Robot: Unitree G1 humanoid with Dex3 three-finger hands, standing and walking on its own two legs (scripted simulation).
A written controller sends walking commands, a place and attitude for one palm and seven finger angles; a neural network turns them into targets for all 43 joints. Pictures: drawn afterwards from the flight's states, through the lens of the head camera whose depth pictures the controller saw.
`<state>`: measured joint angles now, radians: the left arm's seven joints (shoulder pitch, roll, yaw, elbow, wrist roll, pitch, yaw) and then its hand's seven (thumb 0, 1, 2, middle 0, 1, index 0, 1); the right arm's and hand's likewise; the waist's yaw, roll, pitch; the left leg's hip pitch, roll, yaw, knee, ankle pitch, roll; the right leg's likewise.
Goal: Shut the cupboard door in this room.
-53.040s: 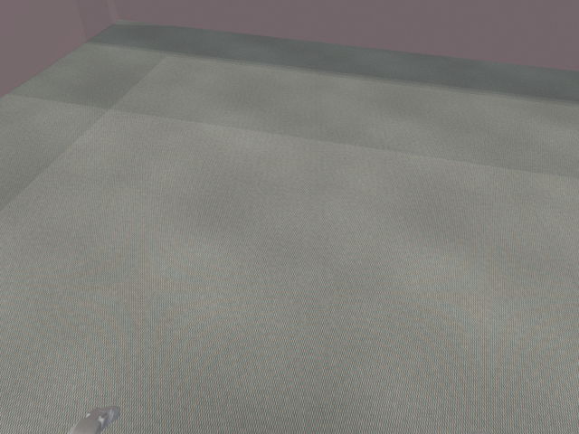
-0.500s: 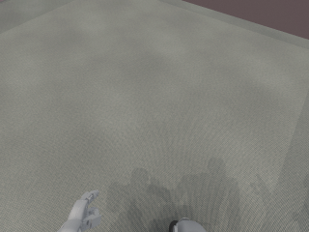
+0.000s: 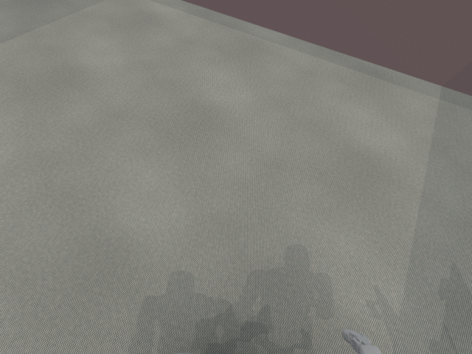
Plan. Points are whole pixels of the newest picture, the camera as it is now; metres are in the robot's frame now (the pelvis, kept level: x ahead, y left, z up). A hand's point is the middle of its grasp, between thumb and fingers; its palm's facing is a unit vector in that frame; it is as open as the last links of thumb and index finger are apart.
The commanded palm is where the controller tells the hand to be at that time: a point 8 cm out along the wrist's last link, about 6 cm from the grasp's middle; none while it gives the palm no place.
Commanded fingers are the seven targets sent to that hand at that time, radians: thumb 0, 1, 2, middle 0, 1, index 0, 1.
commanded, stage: turn to face it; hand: left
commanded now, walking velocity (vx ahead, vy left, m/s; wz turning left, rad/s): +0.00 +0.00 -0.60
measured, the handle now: out of the picture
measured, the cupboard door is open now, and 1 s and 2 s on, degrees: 32 32 32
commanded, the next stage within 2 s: none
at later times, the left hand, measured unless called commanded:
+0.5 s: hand (178, 315) +0.20 +0.13 -0.15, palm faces -0.35 -0.89 -0.28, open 7.4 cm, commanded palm none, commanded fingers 0.00 0.90 0.90 -0.20 -0.30 -0.20 -0.30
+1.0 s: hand (177, 310) +0.21 +0.14 -0.17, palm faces -0.53 -0.82 -0.20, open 7.4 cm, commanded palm none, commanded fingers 0.00 0.90 0.90 -0.20 -0.30 -0.20 -0.30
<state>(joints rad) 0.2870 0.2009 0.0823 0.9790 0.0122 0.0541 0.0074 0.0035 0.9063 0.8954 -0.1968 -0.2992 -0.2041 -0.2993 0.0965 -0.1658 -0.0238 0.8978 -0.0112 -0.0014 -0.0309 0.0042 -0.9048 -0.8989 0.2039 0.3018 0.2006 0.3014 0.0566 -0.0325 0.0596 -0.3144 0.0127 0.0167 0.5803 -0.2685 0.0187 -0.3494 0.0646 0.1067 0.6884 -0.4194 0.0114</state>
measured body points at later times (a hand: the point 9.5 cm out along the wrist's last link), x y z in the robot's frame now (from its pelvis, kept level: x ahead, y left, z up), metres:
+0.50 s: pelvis +0.01 -0.02 -0.01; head +0.04 -0.05 +0.44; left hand +0.22 +0.18 -0.13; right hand -0.08 -0.28 -0.16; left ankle +0.01 +0.11 -0.71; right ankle -0.04 -0.12 -0.73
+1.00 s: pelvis +0.04 +0.01 +0.00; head +0.09 +0.01 +0.45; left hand +0.24 +0.18 -0.16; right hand -0.02 -0.26 -0.12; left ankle +0.11 +0.09 -0.73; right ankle -0.05 -0.09 -0.68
